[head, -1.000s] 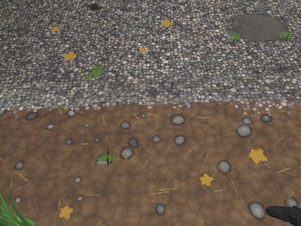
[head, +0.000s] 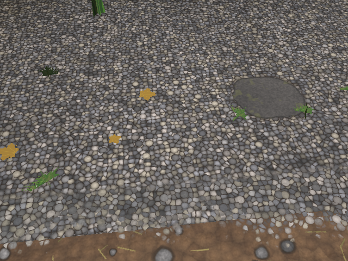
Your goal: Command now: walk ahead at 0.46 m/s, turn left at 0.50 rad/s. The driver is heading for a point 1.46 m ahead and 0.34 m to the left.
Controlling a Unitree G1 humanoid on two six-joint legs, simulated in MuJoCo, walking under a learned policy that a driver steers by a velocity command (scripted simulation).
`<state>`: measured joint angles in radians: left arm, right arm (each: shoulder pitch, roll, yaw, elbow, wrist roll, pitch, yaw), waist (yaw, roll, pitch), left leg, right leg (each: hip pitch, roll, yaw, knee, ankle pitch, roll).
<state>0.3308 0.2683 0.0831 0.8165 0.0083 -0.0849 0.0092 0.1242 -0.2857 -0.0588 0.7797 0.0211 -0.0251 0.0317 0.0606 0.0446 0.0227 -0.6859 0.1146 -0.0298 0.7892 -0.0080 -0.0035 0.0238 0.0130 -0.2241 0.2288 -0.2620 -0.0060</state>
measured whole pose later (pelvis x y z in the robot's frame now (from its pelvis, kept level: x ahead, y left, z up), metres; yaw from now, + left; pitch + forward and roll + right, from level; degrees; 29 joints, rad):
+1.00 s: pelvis +0.23 +0.04 -0.01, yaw +27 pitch +1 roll +0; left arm 0.17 0.25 0.04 0.76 0.00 0.00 0.01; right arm 0.17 -0.27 -0.05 0.69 0.00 0.05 -0.02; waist 0.02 0.00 0.04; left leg -0.22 -0.01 -0.06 0.48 -0.25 -0.02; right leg -0.29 -0.02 0.05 0.52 -0.25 0.03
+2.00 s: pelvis +0.43 +0.12 -0.01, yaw +27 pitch +2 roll +0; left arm 0.46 0.23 0.02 1.01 -0.01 -0.07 0.01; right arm -0.01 -0.25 -0.04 0.74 0.03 -0.08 0.04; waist 0.10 0.03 0.04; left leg -0.61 0.05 0.02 0.55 0.04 0.02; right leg 0.16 0.03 -0.01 0.14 -0.33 -0.04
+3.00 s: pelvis +0.98 +0.32 +0.00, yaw +1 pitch +2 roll +0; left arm 0.34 0.28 0.07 0.74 -0.02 -0.05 0.01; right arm 0.02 -0.29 -0.04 0.74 0.00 -0.10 0.01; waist 0.07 0.04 0.03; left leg -0.63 0.06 -0.11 0.58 0.04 -0.06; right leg -0.12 0.11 0.14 0.36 -0.26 -0.08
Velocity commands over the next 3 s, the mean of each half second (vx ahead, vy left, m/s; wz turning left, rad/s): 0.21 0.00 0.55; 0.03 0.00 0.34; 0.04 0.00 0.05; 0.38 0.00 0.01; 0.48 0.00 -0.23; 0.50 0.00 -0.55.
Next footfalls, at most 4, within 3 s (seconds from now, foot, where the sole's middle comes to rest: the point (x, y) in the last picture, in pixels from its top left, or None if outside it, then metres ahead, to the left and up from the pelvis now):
0.14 left None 0.25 0.13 -0.78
0.66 right None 0.35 -0.06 -0.78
0.98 left None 0.20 0.16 -0.78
2.08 left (105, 229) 0.59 0.34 -0.78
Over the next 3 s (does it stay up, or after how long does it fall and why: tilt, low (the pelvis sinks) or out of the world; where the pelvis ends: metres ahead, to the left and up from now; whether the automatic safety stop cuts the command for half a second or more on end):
stays up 0.98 0.32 0.00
